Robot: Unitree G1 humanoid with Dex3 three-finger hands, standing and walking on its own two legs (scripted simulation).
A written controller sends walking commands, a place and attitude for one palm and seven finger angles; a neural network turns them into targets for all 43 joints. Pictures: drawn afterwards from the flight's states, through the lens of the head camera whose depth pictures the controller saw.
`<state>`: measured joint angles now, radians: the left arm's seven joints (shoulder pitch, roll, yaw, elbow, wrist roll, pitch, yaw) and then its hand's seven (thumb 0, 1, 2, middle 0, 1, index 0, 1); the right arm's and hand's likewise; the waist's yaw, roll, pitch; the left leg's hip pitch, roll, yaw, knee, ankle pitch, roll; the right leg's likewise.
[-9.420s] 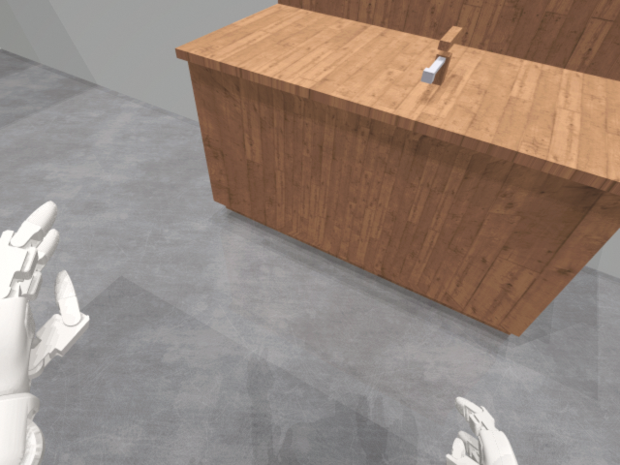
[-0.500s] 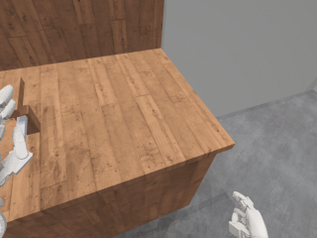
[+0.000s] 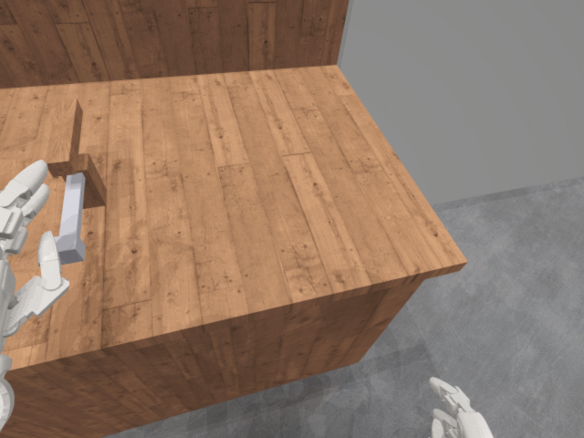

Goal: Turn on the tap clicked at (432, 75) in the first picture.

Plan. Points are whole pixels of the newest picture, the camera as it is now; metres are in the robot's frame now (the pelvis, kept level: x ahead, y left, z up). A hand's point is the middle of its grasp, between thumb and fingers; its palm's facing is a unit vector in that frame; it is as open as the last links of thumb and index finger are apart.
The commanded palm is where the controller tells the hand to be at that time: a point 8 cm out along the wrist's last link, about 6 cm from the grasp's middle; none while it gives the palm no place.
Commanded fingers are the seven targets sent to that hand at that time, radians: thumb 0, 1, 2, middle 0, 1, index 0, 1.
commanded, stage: shuffle to correct the standing spot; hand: left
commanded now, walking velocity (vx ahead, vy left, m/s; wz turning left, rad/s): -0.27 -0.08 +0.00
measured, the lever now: (68, 249) +0.30 +0.32 +0.07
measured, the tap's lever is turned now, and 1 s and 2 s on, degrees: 0 0 0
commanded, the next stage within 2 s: come to a stop and stand still in 0.20 s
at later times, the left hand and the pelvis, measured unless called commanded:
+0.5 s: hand (65, 373) +0.14 +0.21 +0.16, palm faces +0.35 -0.87 -0.35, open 7.4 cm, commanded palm +0.09 +0.25 +0.18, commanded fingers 0.00 0.90 0.90 -0.20 -0.30 -0.20 -0.30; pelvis -0.07 -0.03 -0.01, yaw +0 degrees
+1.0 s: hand (1, 422) +0.11 +0.24 +0.16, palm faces +0.40 -0.84 -0.36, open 7.4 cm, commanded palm +0.05 +0.27 +0.18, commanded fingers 0.00 0.90 0.90 -0.20 -0.30 -0.20 -0.30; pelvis -0.11 -0.02 -0.01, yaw +1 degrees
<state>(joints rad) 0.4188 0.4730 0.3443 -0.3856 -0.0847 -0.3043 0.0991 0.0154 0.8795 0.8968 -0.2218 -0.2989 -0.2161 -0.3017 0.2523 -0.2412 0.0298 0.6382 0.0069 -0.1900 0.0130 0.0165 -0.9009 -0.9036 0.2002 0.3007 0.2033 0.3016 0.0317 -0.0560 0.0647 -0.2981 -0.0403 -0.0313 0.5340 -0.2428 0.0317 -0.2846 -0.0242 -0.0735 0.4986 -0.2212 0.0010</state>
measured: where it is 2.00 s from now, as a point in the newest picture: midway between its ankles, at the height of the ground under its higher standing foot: outside the picture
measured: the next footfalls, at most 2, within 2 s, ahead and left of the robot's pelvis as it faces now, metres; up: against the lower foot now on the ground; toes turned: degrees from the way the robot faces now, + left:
left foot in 0.56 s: -0.03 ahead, +0.11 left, +0.00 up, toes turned +1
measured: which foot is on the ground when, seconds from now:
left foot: down 0.00-0.40, up 0.42-0.54, down 0.56-1.00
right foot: down 0.00-1.00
